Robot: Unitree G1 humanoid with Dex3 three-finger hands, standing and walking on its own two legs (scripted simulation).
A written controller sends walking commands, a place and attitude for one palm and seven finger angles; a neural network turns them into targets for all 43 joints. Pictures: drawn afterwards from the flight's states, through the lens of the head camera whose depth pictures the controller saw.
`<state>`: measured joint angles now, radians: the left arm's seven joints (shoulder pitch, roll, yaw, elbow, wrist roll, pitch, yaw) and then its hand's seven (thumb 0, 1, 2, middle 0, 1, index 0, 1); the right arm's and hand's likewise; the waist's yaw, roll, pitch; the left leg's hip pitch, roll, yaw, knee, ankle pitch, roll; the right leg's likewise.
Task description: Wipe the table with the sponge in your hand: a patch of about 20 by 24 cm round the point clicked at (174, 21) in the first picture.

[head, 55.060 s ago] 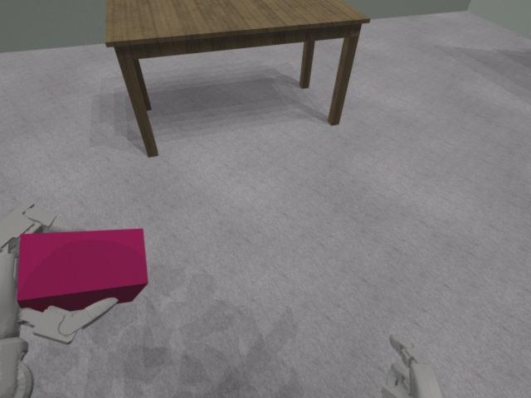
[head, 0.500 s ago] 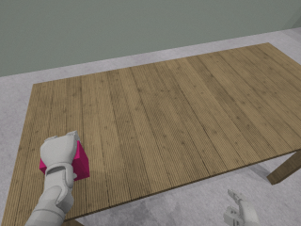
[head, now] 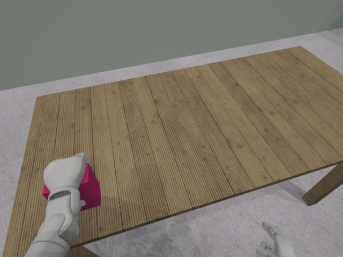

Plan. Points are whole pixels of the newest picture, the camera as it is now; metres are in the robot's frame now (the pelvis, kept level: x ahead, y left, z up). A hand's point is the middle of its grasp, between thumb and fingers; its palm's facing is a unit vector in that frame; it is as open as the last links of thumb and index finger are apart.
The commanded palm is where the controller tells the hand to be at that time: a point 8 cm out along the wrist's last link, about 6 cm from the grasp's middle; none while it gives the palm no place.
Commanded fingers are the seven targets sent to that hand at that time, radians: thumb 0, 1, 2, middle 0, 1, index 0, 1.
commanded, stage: lift the sponge slowly off the table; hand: left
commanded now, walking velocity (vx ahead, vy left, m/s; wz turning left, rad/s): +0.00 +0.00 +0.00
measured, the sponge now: (77, 193) +0.27 +0.29 -0.05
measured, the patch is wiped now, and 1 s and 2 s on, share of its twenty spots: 1.00 1.00 1.00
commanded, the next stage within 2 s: bring the sponge back beside the body in 1.68 s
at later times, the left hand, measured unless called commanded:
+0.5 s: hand (66, 184) +0.26 +0.29 +0.02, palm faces -0.04 -0.08 -1.00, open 10.3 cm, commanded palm +0.24 +0.27 +0.08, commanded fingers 0.00 0.10 1.30 -1.20 -1.60 -1.20 -1.60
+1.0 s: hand (67, 176) +0.26 +0.27 +0.05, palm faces -0.01 -0.10 -1.00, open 10.3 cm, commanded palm +0.24 +0.26 +0.12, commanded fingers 0.00 0.10 1.30 -1.20 -1.60 -1.20 -1.60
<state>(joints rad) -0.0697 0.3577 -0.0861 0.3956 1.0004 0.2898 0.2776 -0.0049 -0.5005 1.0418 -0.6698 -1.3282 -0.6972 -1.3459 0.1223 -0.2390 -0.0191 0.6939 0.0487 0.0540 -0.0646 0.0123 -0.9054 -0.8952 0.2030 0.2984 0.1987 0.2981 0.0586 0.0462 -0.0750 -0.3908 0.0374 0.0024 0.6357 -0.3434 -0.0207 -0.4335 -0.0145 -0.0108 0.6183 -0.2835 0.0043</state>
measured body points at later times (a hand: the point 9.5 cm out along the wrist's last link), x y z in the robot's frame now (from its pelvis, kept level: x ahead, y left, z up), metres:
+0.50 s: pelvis +0.00 +0.00 +0.01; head +0.00 -0.02 +0.46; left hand +0.26 +0.29 +0.07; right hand +0.21 -0.22 -0.09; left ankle -0.01 +0.13 -0.72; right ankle +0.02 -0.13 -0.72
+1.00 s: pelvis +0.00 +0.00 +0.02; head +0.00 -0.03 +0.47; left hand +0.26 +0.27 +0.11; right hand +0.24 -0.21 -0.07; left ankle -0.01 +0.13 -0.72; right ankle +0.02 -0.13 -0.72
